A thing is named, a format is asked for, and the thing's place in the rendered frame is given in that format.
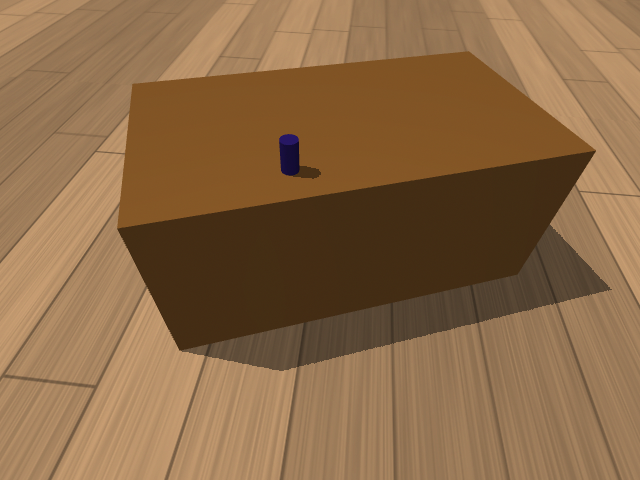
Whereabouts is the can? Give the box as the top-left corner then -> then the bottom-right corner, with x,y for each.
279,134 -> 299,176

